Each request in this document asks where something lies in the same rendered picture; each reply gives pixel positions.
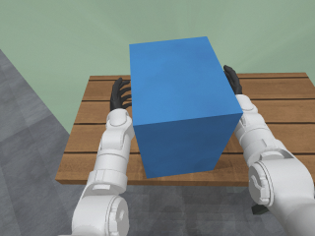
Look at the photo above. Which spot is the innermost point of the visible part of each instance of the left robot hand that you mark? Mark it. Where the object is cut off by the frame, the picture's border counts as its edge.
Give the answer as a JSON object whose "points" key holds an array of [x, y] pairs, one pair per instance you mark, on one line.
{"points": [[116, 100]]}

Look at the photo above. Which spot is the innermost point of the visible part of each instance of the robot right upper arm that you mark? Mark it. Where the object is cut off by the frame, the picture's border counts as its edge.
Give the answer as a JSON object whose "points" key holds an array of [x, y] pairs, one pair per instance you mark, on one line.
{"points": [[284, 186]]}

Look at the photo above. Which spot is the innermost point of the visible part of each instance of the carton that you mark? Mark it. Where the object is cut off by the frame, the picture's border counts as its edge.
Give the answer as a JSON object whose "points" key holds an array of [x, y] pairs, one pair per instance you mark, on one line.
{"points": [[184, 110]]}

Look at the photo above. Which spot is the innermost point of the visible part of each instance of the right robot hand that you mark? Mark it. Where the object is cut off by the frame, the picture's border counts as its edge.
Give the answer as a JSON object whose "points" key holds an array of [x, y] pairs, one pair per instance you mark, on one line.
{"points": [[233, 80]]}

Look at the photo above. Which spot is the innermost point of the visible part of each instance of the robot right forearm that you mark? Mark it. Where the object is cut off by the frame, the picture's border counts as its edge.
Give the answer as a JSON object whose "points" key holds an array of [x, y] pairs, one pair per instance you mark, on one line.
{"points": [[255, 137]]}

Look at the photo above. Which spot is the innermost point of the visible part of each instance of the robot left upper arm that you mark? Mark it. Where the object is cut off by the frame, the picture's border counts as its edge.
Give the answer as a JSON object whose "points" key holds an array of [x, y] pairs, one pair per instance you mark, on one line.
{"points": [[104, 215]]}

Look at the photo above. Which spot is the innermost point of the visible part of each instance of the robot left forearm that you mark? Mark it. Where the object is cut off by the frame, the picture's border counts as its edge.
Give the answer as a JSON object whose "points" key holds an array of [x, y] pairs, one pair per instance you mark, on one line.
{"points": [[109, 175]]}

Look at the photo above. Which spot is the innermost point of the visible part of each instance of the table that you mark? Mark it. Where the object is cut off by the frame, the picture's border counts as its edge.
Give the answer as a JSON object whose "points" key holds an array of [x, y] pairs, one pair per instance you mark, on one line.
{"points": [[286, 101]]}

